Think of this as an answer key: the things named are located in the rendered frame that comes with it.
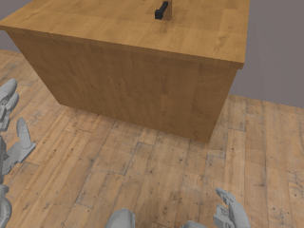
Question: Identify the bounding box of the tap lever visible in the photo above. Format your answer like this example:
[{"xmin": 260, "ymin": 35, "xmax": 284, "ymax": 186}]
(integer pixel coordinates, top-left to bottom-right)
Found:
[{"xmin": 155, "ymin": 1, "xmax": 168, "ymax": 20}]

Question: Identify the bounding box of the robot left hand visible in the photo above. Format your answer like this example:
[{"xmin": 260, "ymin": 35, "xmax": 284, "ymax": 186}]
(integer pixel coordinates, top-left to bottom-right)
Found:
[{"xmin": 0, "ymin": 78, "xmax": 36, "ymax": 185}]

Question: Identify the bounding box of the left robot forearm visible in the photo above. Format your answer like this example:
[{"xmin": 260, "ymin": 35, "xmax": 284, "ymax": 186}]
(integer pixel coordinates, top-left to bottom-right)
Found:
[{"xmin": 0, "ymin": 184, "xmax": 12, "ymax": 228}]

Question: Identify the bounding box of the robot right hand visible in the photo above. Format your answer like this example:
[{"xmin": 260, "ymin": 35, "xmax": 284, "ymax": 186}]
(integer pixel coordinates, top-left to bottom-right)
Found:
[{"xmin": 213, "ymin": 187, "xmax": 251, "ymax": 228}]

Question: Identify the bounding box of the counter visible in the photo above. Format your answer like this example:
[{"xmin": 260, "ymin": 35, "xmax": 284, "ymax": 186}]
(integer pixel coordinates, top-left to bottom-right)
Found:
[{"xmin": 0, "ymin": 0, "xmax": 250, "ymax": 144}]

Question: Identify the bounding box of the robot left thigh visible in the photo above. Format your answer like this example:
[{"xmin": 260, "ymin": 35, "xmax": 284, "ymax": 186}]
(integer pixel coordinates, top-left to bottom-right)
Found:
[{"xmin": 104, "ymin": 209, "xmax": 136, "ymax": 228}]

